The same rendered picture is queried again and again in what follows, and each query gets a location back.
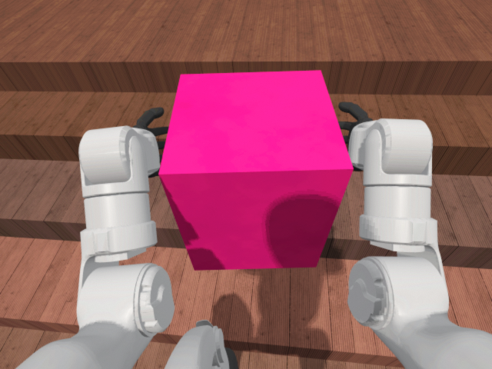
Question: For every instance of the right robot hand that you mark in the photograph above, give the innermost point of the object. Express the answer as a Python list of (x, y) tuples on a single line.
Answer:
[(358, 113)]

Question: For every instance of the right robot forearm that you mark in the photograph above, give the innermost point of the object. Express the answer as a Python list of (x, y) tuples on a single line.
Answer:
[(396, 157)]

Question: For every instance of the carton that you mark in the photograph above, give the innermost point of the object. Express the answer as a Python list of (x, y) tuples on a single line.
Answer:
[(254, 168)]

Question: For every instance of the left robot forearm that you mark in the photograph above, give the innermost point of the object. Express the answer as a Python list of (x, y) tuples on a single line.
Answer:
[(115, 164)]

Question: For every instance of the robot right upper arm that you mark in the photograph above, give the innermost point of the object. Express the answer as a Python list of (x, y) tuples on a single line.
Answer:
[(404, 301)]

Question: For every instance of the left robot shin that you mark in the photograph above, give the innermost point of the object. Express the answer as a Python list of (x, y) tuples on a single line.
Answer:
[(224, 365)]

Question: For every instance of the left robot thigh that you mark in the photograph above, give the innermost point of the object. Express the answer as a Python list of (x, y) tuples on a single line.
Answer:
[(200, 348)]

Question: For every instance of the left robot hand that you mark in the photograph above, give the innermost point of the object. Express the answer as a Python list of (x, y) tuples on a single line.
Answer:
[(145, 120)]

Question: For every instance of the robot left upper arm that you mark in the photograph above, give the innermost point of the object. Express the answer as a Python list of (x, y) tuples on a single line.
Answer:
[(120, 309)]

